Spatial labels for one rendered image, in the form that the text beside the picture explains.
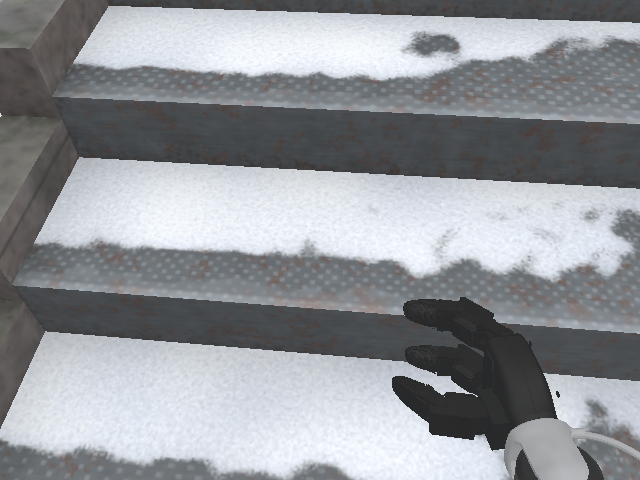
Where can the robot right forearm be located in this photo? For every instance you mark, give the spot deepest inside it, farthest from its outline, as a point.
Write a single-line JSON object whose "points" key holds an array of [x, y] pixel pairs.
{"points": [[543, 449]]}

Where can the robot right hand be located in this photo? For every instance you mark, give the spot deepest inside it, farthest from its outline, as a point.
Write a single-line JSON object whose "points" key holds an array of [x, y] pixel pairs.
{"points": [[508, 380]]}

